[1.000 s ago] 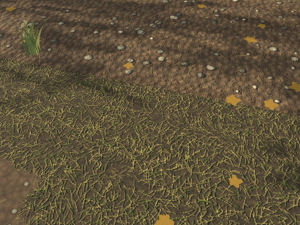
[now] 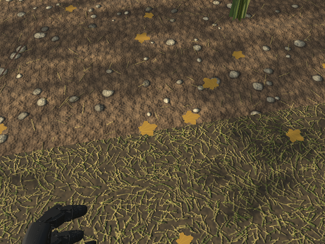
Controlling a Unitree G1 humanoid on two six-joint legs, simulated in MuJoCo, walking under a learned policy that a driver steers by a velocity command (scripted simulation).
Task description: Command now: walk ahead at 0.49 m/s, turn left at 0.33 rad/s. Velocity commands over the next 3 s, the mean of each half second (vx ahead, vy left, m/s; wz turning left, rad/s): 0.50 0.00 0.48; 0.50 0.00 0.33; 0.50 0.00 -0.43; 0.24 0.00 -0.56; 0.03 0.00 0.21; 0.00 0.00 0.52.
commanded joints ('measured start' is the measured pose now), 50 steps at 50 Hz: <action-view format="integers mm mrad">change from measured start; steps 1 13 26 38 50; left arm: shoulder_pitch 342 200 161 -37 361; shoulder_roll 174 169 200 103 303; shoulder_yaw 67 75 49 17 82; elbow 27 128 46 12 99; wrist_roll -6 -6 -54 3 -14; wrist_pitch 0 -21 -49 -12 -19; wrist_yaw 10 40 26 25 -19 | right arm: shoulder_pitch -58 -299 -50 -117 52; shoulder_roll -134 -25 -206 -163 -70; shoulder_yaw -21 3 -60 -38 7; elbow -124 -207 -233 -212 -187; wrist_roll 22 -14 -14 -12 -39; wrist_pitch -33 18 7 0 -9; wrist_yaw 0 28 33 -17 -18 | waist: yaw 193 113 -33 28 123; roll -177 -58 111 72 -324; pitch -226 24 -260 -34 -355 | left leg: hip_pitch -627 -460 495 -41 -404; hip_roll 25 86 276 59 -123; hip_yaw -67 16 -609 -181 -15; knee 466 -52 -564 -600 389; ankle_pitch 54 550 151 482 10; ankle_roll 25 6 369 227 19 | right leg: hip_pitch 722 382 -342 -50 842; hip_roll -374 -240 -24 -29 -327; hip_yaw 529 -74 107 53 722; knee -279 -468 799 31 -233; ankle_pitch -156 221 -324 237 -32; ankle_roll -224 -142 26 93 -342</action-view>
